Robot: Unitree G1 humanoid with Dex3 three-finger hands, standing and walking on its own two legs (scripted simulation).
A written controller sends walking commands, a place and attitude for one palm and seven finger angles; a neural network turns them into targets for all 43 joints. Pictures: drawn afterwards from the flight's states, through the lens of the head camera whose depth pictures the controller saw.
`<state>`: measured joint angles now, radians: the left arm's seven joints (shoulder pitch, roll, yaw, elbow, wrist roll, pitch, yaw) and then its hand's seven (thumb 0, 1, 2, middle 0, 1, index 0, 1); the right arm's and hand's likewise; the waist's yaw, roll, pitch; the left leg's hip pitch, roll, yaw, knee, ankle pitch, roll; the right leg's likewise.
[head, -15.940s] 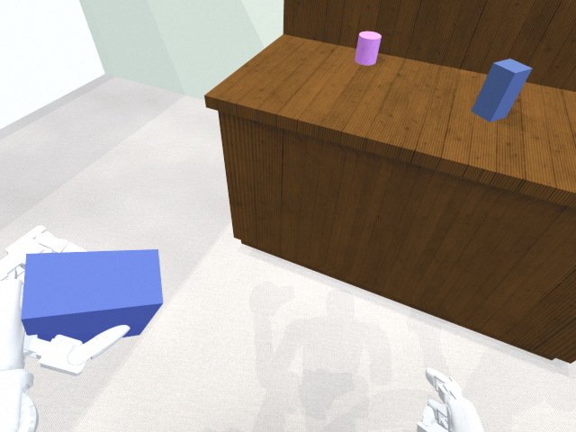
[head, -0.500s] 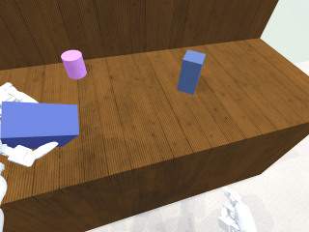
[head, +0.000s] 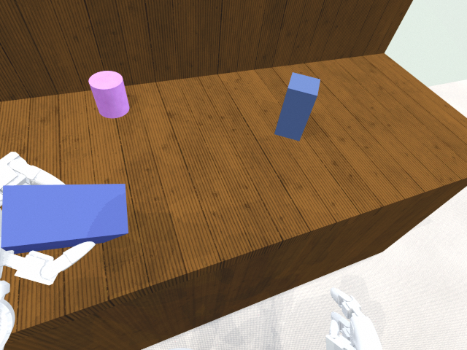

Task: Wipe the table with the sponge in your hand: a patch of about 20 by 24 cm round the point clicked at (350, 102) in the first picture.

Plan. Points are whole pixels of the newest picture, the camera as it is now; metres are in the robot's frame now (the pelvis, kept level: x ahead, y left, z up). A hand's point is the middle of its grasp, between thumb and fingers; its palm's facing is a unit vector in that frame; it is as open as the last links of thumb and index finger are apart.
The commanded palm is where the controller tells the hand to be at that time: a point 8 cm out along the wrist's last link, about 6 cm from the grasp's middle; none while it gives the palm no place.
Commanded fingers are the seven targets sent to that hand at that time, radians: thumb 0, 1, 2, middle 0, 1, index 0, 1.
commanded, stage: come to a stop and stand still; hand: left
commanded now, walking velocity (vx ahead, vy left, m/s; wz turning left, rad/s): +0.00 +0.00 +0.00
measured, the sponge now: (81, 219) +0.23 +0.23 +0.15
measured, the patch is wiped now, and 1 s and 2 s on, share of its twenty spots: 0.00 0.00 0.00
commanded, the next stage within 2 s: look again from close up in 0.16 s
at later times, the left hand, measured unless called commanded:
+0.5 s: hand (65, 218) +0.23 +0.24 +0.16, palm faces +0.37 -0.85 -0.38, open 9.9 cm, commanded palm +0.17 +0.27 +0.18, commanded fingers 0.00 0.10 1.30 -1.20 -1.60 -1.20 -1.60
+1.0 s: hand (97, 215) +0.24 +0.21 +0.16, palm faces +0.34 -0.86 -0.38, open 9.9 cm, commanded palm +0.17 +0.24 +0.18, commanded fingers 0.00 0.10 1.30 -1.20 -1.60 -1.20 -1.60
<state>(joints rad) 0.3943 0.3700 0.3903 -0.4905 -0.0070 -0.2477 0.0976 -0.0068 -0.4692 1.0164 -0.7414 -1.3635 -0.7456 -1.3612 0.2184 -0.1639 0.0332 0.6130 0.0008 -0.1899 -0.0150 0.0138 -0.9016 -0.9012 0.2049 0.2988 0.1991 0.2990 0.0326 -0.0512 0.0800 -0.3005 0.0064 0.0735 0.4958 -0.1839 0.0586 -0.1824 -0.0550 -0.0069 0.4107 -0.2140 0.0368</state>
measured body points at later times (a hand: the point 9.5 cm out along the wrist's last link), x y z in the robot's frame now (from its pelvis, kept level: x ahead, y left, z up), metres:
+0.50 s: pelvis +0.01 -0.01 +0.00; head +0.04 +0.02 +0.45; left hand +0.20 +0.28 +0.18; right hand +0.20 -0.23 -0.06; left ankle +0.05 +0.08 -0.74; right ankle +0.01 -0.17 -0.74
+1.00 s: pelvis +0.01 -0.04 +0.00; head +0.05 -0.01 +0.45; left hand +0.21 +0.25 +0.18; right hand +0.19 -0.26 -0.07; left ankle +0.05 +0.08 -0.74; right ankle +0.01 -0.17 -0.74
